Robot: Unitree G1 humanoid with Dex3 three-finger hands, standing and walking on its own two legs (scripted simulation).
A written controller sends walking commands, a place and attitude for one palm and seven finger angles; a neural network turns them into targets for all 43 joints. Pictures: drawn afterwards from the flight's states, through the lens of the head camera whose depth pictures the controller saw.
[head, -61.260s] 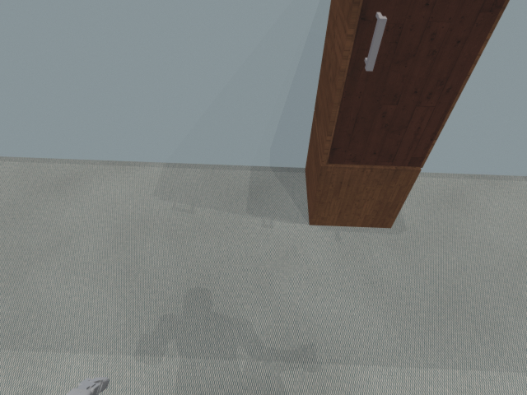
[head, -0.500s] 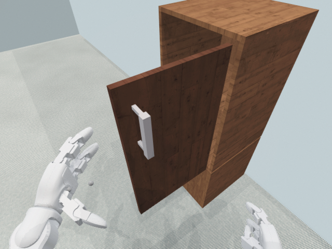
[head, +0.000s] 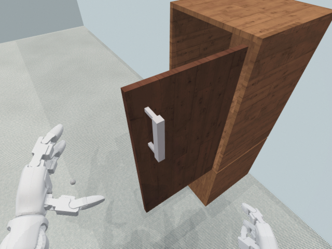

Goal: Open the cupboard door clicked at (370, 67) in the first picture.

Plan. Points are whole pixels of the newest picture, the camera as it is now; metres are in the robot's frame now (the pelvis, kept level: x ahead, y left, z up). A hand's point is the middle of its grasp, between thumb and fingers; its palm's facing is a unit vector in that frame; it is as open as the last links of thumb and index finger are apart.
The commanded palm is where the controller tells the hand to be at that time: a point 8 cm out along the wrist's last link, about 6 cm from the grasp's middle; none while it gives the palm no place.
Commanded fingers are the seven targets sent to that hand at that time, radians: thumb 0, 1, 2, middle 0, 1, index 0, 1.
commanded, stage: draw the hand back to the body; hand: left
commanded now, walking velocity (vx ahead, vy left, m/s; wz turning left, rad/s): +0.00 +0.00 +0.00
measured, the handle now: (154, 135) +0.34 +0.07 +0.12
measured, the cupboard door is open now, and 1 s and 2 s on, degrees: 89 89 89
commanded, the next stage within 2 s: step back with the hand held close in 0.84 s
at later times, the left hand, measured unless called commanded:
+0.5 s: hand (54, 166) +0.21 +0.24 +0.16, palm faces +0.46 -0.80 -0.39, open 8.7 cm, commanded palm +0.16 +0.28 +0.17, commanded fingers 0.00 0.90 0.90 -0.20 -0.30 -0.20 -0.30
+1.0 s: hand (55, 174) +0.19 +0.23 +0.16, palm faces +0.46 -0.80 -0.38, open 7.4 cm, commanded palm +0.14 +0.26 +0.18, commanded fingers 0.00 0.90 0.90 -0.20 -0.30 -0.20 -0.30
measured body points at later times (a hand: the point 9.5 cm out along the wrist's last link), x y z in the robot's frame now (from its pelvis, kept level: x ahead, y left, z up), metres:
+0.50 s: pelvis +0.02 -0.02 +0.01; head +0.00 -0.04 +0.46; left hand +0.18 +0.28 +0.18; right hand +0.21 -0.25 -0.08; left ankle -0.02 +0.08 -0.73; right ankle +0.01 -0.12 -0.73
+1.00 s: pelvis +0.00 -0.03 +0.01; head -0.02 -0.06 +0.46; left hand +0.16 +0.27 +0.18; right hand +0.19 -0.25 -0.08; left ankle -0.02 +0.08 -0.73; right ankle +0.01 -0.12 -0.73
